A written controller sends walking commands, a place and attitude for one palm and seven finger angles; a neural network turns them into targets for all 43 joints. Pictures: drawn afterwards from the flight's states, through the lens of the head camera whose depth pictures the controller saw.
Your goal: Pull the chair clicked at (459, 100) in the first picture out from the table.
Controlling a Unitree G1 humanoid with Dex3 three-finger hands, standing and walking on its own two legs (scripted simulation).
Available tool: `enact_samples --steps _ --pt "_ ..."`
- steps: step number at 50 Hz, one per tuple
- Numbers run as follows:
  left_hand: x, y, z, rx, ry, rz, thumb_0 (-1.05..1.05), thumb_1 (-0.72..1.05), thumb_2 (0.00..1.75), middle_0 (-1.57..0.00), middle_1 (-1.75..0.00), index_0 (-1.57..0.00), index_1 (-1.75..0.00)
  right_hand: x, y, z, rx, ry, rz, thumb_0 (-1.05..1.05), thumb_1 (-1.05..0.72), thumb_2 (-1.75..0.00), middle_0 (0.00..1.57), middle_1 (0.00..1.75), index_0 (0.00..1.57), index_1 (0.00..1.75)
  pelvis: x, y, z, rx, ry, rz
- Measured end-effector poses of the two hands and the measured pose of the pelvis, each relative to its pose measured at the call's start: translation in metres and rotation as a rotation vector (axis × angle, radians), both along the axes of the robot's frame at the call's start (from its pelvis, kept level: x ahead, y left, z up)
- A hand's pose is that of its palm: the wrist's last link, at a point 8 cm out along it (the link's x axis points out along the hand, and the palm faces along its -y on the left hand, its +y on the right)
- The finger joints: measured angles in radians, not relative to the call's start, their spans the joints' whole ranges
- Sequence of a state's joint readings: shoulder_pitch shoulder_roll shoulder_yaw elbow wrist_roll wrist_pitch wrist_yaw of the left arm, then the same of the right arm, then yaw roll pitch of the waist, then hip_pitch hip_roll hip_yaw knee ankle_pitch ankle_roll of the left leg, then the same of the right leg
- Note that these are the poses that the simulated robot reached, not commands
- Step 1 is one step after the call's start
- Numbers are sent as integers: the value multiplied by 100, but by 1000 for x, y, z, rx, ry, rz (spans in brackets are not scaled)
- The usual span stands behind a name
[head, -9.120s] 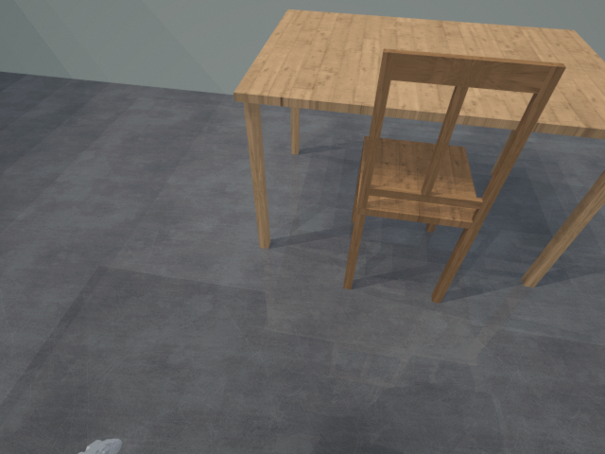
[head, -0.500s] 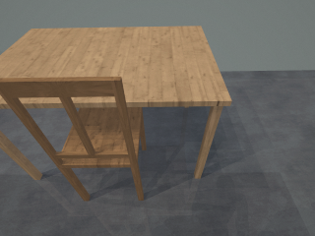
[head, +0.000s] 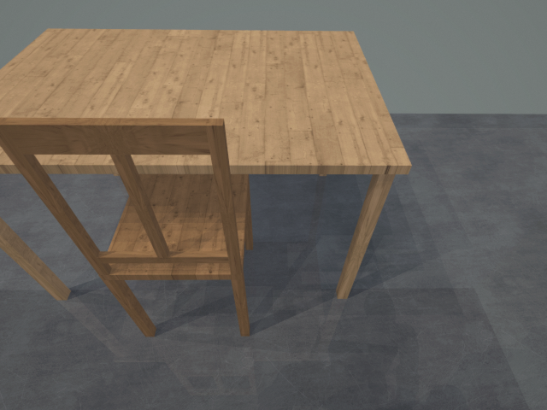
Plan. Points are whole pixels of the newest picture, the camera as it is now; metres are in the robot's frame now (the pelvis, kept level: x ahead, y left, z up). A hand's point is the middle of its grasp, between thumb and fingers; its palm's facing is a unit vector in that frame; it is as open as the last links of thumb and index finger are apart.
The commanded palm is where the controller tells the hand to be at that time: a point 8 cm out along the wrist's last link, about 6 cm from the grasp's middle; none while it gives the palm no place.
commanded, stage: look again from close up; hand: left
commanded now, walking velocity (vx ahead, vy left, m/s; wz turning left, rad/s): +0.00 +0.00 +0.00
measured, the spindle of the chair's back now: (145, 211) +0.50 +0.30 -0.06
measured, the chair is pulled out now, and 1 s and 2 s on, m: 0.00 0.00 0.00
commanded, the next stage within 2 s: shuffle to correct the standing spot in 0.54 s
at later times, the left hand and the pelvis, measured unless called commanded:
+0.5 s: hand out of the picture +0.01 +0.18 -0.17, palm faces +0.00 -0.98 -0.19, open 7.4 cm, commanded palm none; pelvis +0.01 +0.01 +0.00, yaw -1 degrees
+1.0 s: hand out of the picture +0.01 +0.22 -0.19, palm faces +0.05 -0.98 -0.20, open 7.4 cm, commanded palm none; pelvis +0.04 +0.03 -0.01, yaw +0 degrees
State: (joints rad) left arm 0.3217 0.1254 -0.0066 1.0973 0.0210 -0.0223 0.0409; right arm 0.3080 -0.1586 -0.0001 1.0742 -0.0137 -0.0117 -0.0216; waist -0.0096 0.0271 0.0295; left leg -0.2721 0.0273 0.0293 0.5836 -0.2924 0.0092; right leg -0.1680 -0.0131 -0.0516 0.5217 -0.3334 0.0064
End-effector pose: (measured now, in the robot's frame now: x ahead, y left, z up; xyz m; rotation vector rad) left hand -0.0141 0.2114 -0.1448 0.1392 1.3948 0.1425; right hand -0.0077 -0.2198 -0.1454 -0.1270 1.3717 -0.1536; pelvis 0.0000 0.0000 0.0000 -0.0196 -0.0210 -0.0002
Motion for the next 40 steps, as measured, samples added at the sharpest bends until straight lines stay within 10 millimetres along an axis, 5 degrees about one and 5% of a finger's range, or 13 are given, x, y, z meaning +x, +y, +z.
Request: enact_samples --steps 13,40 --pt "14 28 2 26 -24 -15 0 90 90 -20 -30 -19 -30 11 8 5 -17 -13 17 2 -93 -90 20 29 20 30 2 11 2 18 1 -12" --pt "21 18 -2 7 -12 9 0 90 90 -20 -30 -20 -30 36 -6 4 -30 2 50 1 -91 -90 20 29 20 30 14 4 -1 17 14 6"
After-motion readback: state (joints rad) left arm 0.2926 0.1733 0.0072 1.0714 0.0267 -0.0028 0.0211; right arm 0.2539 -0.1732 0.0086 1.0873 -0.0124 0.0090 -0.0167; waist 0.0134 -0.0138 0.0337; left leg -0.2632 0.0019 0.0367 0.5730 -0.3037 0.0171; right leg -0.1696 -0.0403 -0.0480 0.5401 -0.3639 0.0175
